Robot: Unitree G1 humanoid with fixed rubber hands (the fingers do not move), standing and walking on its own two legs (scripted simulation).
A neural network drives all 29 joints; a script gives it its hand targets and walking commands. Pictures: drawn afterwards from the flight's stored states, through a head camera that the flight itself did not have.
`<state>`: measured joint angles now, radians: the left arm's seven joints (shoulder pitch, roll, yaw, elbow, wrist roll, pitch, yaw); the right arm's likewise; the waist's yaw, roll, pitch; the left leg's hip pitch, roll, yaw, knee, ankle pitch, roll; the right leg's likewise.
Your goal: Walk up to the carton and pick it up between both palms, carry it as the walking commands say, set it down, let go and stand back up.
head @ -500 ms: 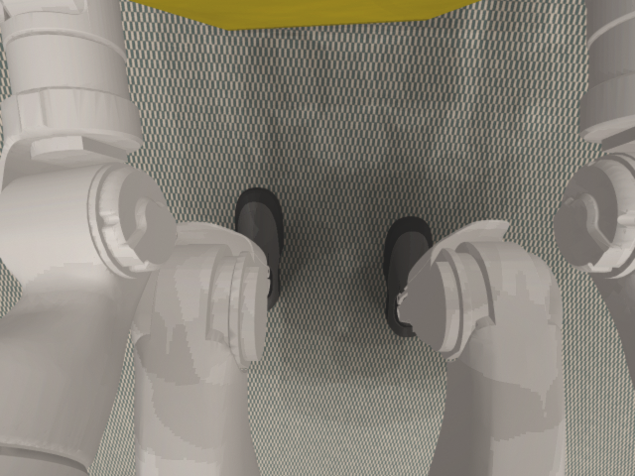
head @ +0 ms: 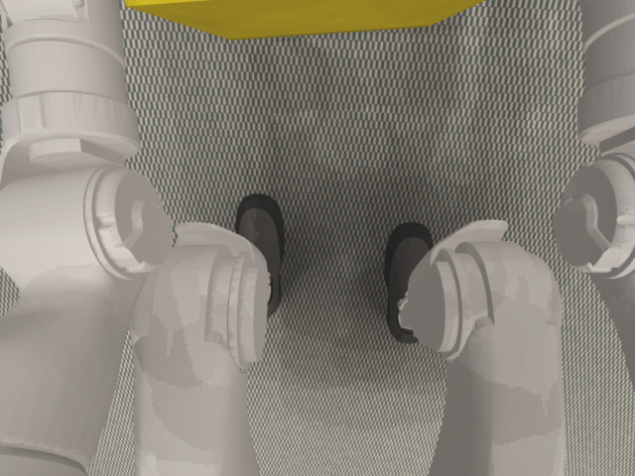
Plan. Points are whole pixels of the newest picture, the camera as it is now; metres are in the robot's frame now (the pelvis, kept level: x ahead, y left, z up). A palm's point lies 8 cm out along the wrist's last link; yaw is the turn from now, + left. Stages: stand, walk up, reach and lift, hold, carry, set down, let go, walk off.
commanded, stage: set down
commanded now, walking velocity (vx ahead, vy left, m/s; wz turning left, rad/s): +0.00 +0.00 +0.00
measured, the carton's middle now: out of the picture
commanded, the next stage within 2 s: let go in 1.98 s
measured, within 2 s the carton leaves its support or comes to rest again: neither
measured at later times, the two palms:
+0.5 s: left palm out of the picture +0.56 +0.21 -0.19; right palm out of the picture +0.60 -0.16 -0.17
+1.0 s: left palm out of the picture +0.58 +0.22 -0.07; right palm out of the picture +0.61 -0.18 -0.06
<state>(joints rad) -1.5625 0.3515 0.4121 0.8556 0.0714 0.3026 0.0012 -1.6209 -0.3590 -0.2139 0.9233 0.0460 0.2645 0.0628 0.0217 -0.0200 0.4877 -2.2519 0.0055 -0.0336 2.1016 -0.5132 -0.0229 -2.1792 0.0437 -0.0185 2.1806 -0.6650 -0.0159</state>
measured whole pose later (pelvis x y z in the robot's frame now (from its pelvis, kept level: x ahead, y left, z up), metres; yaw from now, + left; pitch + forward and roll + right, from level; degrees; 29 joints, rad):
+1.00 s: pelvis +0.00 +0.00 +0.01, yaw +0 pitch +32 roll +1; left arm -1.54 0.42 0.29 0.92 -0.11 0.29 0.14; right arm -1.68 -0.47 -0.08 1.06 0.20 0.33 -0.04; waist 0.02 0.00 0.40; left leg -2.12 0.01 -0.03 2.09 -0.53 -0.03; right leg -2.06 0.04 -0.02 2.17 -0.68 -0.02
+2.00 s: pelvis +0.00 -0.02 +0.24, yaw +2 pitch +36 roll +2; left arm -1.40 0.36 0.32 0.81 -0.12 0.40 0.06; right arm -1.55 -0.49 -0.08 0.93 0.13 0.40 0.04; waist 0.02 0.00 0.24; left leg -1.53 0.00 -0.03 1.18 -0.27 -0.04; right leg -1.50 0.03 0.00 1.28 -0.40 -0.04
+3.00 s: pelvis +0.09 -0.01 +0.37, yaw +2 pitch +6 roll +1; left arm 0.14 0.22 0.09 0.49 -0.02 0.05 -0.10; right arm 0.05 -0.22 -0.10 0.57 0.01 0.05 0.03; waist 0.02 0.00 -0.05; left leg -0.48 -0.01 -0.03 0.64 -0.26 -0.04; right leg -0.43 0.01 0.00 0.71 -0.38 -0.03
